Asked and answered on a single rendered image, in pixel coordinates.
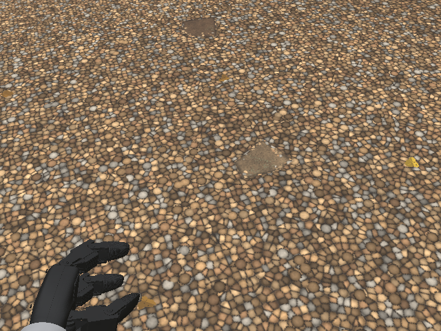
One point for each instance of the left robot hand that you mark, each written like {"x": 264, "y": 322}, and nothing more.
{"x": 63, "y": 289}

